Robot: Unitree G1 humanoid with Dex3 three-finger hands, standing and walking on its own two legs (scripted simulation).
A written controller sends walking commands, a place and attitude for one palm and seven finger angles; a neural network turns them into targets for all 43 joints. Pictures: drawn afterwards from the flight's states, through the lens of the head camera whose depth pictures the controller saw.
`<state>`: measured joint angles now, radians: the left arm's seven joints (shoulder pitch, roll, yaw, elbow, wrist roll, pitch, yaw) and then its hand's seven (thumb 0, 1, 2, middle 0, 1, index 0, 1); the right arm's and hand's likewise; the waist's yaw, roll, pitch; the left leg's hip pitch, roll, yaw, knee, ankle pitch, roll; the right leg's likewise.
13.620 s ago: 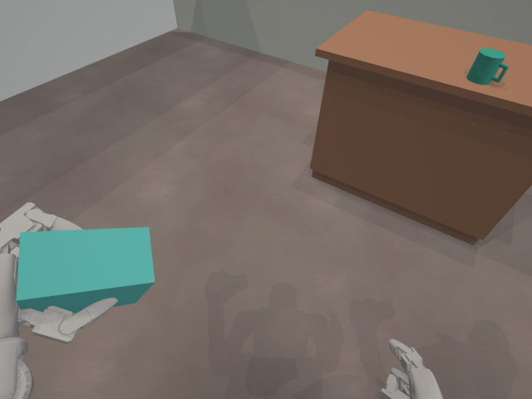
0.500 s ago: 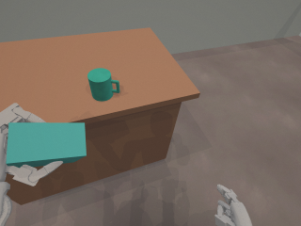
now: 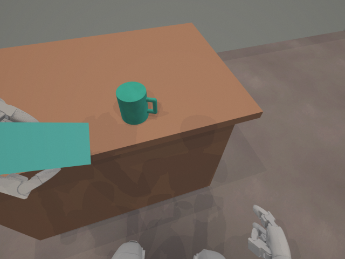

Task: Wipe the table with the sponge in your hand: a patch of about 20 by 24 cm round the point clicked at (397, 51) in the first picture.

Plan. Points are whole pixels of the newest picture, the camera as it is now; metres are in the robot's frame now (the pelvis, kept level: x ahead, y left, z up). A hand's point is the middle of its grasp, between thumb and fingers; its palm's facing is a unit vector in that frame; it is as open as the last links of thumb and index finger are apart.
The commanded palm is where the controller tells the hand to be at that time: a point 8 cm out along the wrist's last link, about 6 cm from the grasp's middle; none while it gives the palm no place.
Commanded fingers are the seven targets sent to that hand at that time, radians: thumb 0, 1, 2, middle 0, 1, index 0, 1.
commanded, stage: shuffle to correct the standing spot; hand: left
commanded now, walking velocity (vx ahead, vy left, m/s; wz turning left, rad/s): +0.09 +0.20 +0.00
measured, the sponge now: (54, 147) +0.25 +0.22 +0.18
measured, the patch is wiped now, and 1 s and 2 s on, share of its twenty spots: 0.00 0.00 0.00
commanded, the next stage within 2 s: come to a stop and stand still in 1.76 s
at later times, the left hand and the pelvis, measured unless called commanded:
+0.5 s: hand (14, 118) +0.28 +0.29 +0.21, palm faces +0.38 -0.78 -0.49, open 10.1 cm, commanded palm +0.21 +0.34 +0.22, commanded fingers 0.00 0.10 1.30 -1.20 -1.60 -1.20 -1.60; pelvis +0.05 +0.06 +0.01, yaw -1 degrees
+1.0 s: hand out of the picture +0.25 +0.40 +0.21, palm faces +0.41 -0.80 -0.44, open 10.1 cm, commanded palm +0.19 +0.44 +0.22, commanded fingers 0.00 0.10 1.30 -1.20 -1.60 -1.20 -1.60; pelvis +0.03 +0.16 +0.02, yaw +0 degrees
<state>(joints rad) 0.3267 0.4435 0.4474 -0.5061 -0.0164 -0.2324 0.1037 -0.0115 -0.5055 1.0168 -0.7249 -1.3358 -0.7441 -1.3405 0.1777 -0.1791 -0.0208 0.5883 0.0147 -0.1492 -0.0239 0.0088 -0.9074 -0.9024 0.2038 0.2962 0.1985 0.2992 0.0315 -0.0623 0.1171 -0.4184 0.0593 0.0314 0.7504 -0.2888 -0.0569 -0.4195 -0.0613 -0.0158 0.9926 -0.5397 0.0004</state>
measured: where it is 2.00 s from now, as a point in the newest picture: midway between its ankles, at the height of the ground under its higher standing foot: outside the picture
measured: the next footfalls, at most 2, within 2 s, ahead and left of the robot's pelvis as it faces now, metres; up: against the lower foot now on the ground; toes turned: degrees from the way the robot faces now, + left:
left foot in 0.28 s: +0.14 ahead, +0.19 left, +0.00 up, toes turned +4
right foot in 0.46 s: +0.10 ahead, -0.03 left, +0.00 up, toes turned -5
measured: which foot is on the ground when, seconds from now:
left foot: down 0.00-0.04, up 0.06-0.26, down 0.28-0.46, up 0.48-0.74, down 0.76-1.00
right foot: down 0.00-0.30, up 0.32-0.44, down 0.46-1.00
